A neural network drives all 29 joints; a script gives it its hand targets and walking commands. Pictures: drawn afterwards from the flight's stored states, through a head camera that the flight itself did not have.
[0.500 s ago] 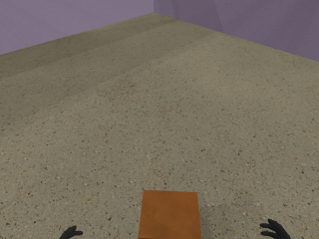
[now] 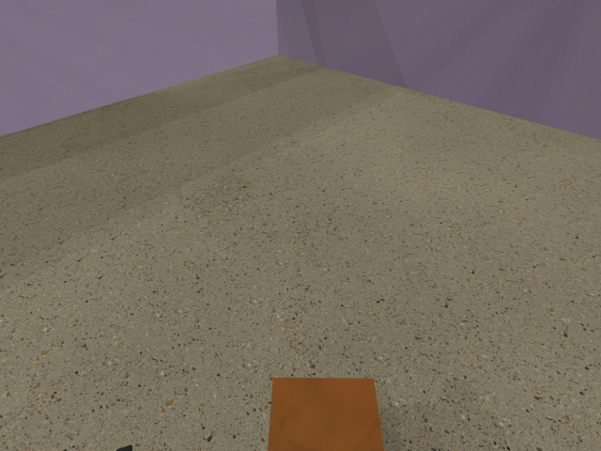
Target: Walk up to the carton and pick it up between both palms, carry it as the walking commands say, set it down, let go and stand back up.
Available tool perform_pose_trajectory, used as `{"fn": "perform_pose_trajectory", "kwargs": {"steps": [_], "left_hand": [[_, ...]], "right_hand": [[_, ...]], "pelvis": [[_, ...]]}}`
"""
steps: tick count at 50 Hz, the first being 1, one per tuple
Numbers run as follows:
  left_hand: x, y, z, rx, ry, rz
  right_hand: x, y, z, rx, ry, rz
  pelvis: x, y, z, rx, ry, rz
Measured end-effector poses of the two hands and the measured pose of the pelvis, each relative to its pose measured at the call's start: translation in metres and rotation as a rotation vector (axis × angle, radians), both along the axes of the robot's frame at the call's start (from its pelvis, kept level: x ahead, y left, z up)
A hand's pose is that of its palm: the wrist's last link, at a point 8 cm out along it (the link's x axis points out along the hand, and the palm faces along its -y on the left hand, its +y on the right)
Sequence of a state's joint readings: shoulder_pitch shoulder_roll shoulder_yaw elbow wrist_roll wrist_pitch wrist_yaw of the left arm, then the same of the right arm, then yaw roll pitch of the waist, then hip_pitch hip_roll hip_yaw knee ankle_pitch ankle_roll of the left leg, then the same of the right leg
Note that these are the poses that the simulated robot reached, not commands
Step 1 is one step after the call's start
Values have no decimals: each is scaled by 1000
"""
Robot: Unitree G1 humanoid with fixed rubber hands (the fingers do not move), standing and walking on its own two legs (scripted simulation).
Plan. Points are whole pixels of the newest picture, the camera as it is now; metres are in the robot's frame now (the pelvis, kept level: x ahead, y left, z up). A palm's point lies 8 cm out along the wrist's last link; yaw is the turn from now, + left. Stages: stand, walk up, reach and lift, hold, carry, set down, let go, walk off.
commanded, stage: stand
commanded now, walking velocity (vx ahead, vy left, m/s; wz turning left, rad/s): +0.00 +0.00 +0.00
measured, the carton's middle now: (323, 435) +0.42 -0.03 -0.67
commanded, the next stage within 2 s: none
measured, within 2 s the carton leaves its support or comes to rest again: neither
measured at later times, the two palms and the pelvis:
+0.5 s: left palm out of the picture +0.03 +0.31 -0.10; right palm out of the picture +0.05 -0.29 -0.11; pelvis -0.03 +0.00 +0.00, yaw +0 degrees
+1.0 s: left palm out of the picture +0.04 +0.31 -0.11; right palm out of the picture +0.04 -0.30 -0.11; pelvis -0.03 +0.00 +0.00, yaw +0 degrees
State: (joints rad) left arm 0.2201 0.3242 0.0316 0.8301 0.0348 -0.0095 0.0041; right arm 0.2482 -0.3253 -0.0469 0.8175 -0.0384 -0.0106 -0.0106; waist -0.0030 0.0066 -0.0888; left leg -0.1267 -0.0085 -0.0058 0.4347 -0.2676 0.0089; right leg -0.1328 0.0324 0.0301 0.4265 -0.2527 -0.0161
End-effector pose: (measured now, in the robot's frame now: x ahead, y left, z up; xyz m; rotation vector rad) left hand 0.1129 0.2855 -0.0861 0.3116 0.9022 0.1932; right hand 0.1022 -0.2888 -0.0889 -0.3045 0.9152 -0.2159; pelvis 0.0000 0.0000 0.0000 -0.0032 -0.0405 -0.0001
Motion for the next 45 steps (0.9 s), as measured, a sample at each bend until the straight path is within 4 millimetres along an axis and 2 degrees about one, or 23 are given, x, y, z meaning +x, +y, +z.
{"fn": "perform_pose_trajectory", "kwargs": {"steps": [11, 16, 21, 26, 34, 45], "left_hand": [[-47, 14, -10, 9, 102, 13], [-66, 19, -14, 16, 161, 25], [-78, 19, -17, 18, 197, 35], [-80, 19, -19, 20, 212, 38], [-73, 18, -18, 17, 201, 31], [-72, 21, -18, 26, 213, 29]], "right_hand": [[-41, -6, -8, -12, 80, -12], [-52, -6, -13, -5, 120, -10], [-56, -6, -17, 2, 145, -9], [-55, -6, -17, 4, 154, -11], [-53, -8, -16, -2, 155, -17], [-58, -8, -17, 0, 182, -24]], "pelvis": [[-19, 4, 1, 2, -7, -4], [-24, 4, 1, 2, -6, -5], [-26, 4, 1, 3, -10, -4], [-26, 3, 1, 3, -13, -2], [-28, 3, 2, 3, -19, -2], [-30, 3, 3, 4, -21, -4]]}}
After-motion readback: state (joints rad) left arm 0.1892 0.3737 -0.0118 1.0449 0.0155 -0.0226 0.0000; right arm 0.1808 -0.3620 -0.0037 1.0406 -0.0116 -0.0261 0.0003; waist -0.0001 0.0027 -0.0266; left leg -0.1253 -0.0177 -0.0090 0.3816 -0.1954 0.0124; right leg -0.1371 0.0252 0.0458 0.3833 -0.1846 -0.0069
